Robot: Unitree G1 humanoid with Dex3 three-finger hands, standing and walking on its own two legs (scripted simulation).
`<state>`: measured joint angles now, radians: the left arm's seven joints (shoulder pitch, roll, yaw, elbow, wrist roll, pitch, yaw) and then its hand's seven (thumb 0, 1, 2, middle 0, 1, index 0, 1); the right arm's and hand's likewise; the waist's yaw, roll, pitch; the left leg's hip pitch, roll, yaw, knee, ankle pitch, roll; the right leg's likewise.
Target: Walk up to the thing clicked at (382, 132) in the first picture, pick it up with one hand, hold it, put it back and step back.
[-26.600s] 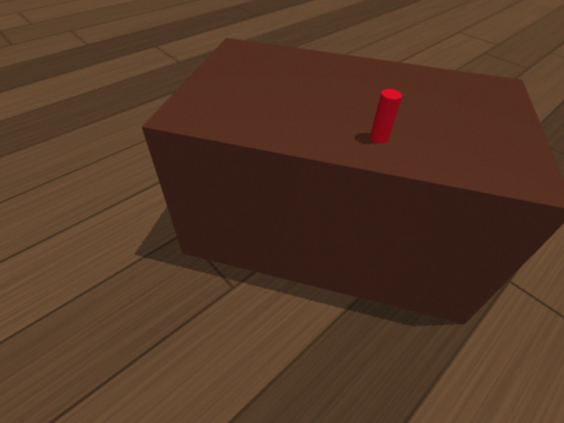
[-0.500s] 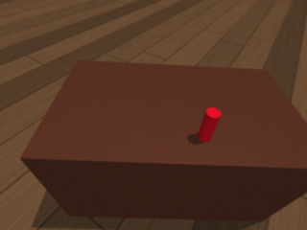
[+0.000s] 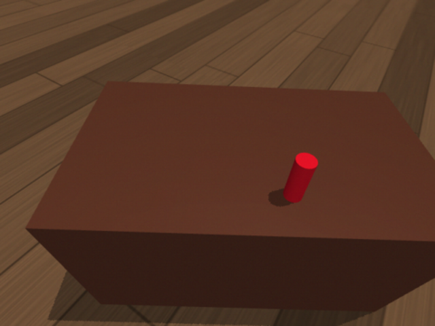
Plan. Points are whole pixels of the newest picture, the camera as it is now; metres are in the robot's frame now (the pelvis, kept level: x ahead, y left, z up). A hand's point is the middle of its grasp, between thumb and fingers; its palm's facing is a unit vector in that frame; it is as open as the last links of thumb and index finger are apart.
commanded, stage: home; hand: right
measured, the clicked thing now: (299, 178) +0.50 -0.21 -0.06
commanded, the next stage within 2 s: stand in 0.28 s
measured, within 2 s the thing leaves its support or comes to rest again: neither
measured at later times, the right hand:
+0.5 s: hand out of the picture +0.08 -0.26 -0.16, palm faces -0.03 +0.94 -0.35, open 16.6 cm
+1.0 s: hand out of the picture +0.09 -0.26 -0.16, palm faces -0.03 +0.94 -0.35, open 7.6 cm
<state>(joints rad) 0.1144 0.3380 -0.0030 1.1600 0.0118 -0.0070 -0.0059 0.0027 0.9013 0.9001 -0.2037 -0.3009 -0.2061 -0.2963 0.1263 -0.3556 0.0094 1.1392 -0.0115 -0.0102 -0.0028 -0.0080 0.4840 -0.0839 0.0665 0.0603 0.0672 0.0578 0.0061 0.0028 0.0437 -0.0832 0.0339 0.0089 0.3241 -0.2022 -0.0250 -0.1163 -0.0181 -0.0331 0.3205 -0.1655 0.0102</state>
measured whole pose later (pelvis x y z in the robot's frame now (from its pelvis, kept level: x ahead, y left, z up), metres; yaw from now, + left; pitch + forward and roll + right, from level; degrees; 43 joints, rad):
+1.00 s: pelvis +0.01 +0.00 +0.00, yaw +0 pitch -2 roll +0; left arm 0.11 0.34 0.01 1.14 0.01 -0.01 0.00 0.00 0.90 0.90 -0.20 -0.30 -0.21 -0.30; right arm 0.12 -0.35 0.00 1.13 -0.01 -0.01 0.00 0.00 -0.84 -0.89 0.21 0.30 0.21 0.30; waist 0.00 0.01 0.04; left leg -0.06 0.04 0.00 0.30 -0.21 -0.03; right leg -0.09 -0.01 -0.04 0.30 -0.17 0.00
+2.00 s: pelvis +0.01 -0.01 +0.00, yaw +1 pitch -2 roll +0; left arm 0.12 0.34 0.01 1.13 0.01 -0.01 -0.01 0.00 0.90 0.90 -0.20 -0.30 -0.21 -0.30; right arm 0.13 -0.35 0.00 1.13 -0.01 -0.01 0.00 0.00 -0.91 -0.90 0.21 0.30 0.21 0.30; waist 0.00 0.01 0.05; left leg -0.06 0.04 0.00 0.30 -0.20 -0.03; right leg -0.10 -0.01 -0.04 0.31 -0.18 0.00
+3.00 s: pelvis +0.00 +0.00 +0.00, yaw +1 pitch -2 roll -1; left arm 0.09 0.35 0.05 1.07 0.00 0.00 0.00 0.00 0.90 0.90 -0.20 -0.30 -0.21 -0.30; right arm 0.09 -0.37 -0.02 1.07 0.01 0.02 0.01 0.00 -0.91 -0.90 0.21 0.30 0.21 0.30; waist 0.00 0.02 0.11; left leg -0.15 0.04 -0.01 0.44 -0.24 -0.02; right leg -0.16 -0.01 -0.05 0.39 -0.20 0.00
